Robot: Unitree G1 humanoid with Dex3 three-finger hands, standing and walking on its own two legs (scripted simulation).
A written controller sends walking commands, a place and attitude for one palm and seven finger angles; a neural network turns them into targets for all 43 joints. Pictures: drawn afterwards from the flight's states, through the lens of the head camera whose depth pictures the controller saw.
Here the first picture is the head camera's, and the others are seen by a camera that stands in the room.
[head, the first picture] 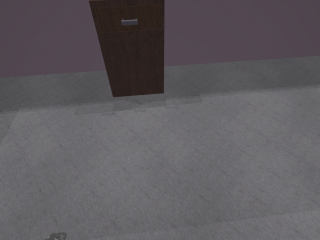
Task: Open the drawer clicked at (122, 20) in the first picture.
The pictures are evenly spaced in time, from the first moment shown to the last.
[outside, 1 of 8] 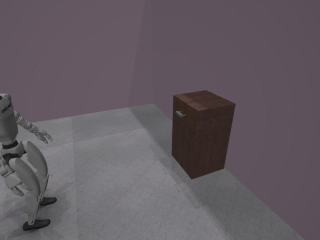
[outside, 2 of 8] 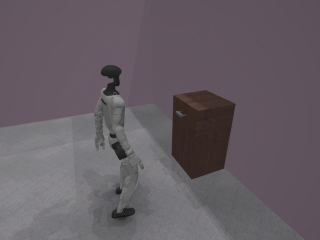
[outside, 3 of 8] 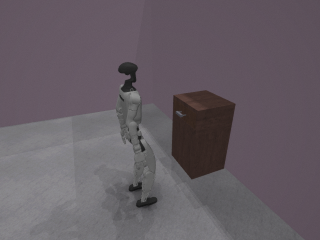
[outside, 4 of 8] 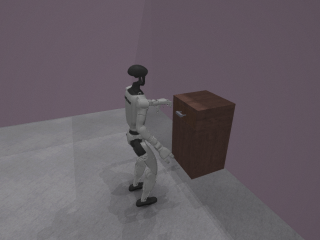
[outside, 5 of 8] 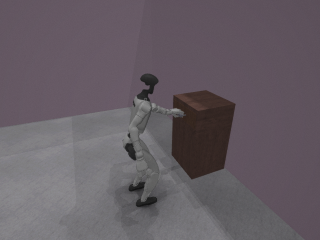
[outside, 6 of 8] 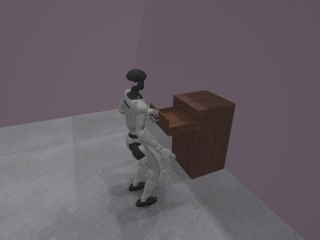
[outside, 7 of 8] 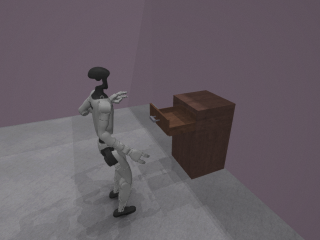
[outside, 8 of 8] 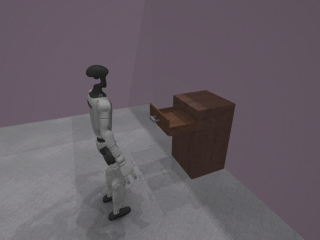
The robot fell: no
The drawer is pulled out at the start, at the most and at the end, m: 0.00 0.30 0.30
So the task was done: yes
